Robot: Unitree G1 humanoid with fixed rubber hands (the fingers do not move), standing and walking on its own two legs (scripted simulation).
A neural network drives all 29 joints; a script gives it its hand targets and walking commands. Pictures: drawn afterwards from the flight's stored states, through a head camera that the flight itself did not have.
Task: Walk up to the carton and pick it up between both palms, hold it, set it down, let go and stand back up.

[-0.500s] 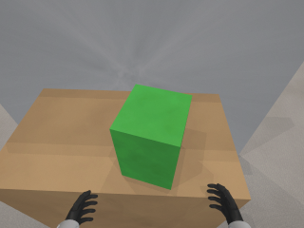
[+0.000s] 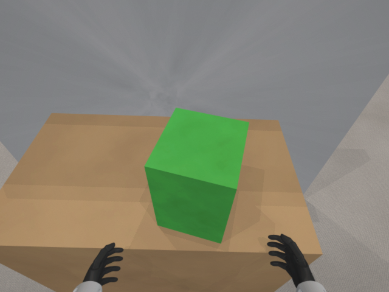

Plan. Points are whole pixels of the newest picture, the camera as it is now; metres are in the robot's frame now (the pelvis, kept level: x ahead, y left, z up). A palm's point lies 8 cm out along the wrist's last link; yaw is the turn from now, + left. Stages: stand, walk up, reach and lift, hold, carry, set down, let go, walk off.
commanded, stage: let go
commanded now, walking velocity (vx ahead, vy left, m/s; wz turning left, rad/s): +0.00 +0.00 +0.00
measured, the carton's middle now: (199, 178) +0.37 +0.01 +0.00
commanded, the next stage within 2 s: stand in 0.10 s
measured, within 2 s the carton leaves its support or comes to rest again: neither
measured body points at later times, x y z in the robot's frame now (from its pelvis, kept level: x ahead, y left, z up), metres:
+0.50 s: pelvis -0.01 +0.02 -0.01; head -0.02 +0.03 +0.44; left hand +0.07 +0.26 -0.14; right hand +0.20 -0.19 -0.06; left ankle +0.02 +0.11 -0.75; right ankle -0.02 -0.11 -0.75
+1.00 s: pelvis -0.02 +0.03 -0.01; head -0.04 +0.03 +0.44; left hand +0.04 +0.28 -0.14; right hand +0.20 -0.19 -0.06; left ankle +0.02 +0.11 -0.75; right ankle -0.02 -0.11 -0.75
